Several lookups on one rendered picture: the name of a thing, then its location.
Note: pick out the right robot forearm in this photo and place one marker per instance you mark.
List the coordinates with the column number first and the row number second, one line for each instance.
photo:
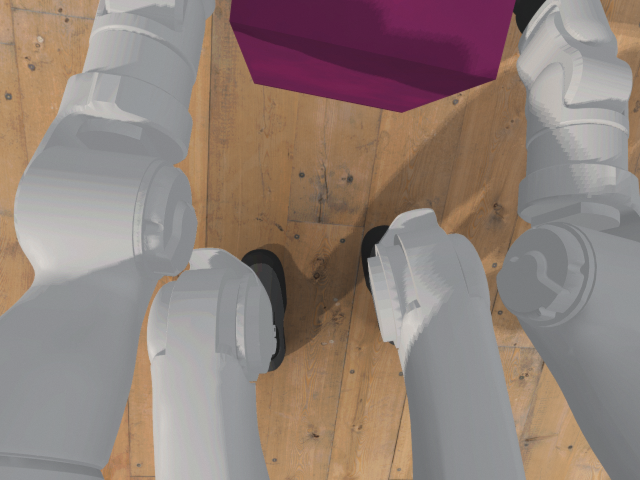
column 577, row 94

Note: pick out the carton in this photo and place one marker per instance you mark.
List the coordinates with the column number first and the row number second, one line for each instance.
column 395, row 55

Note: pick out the robot right hand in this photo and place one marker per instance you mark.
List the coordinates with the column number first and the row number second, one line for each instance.
column 525, row 10

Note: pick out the robot shin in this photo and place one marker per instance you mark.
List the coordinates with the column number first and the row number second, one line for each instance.
column 470, row 263
column 202, row 258

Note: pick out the right robot upper arm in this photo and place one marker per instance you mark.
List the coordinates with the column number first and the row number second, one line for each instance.
column 576, row 293

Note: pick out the right robot shin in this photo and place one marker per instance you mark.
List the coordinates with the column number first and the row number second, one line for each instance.
column 470, row 263

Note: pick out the left robot forearm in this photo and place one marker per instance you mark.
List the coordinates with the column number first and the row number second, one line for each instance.
column 134, row 92

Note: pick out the left robot shin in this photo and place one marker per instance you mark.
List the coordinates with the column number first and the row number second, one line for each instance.
column 202, row 258

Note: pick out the left robot upper arm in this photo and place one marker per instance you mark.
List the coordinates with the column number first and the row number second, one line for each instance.
column 100, row 229

